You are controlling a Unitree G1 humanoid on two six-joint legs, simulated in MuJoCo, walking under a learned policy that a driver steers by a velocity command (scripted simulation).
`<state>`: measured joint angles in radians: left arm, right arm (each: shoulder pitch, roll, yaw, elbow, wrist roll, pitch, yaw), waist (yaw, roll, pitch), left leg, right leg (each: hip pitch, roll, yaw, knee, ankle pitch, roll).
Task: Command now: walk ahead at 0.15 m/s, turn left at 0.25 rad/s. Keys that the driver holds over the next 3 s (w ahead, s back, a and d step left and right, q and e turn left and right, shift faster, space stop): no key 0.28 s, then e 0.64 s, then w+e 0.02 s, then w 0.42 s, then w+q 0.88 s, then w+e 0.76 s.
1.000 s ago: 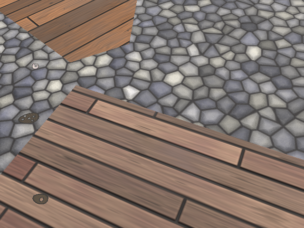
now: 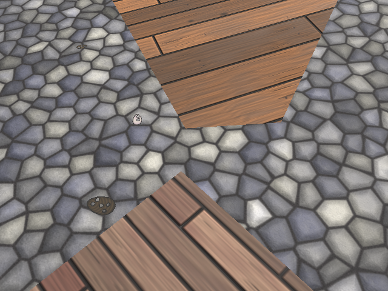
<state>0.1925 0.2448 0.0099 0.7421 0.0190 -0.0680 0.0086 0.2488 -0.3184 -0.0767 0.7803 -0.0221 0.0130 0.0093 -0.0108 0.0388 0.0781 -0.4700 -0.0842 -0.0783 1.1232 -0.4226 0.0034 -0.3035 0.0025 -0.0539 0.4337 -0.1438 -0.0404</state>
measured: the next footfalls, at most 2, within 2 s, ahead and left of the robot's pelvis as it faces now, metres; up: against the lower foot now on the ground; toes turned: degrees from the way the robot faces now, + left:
left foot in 0.24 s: +0.10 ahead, +0.12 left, +0.00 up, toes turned -1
left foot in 1.02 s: +0.10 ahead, +0.12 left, +0.00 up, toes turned -24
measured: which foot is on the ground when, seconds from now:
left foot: up 0.00-0.22, down 0.24-0.62, up 0.64-1.00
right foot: down 0.00-1.00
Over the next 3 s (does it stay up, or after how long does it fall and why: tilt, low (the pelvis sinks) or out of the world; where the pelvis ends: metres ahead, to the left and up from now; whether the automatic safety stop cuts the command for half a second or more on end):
stays up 0.96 -0.15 -0.01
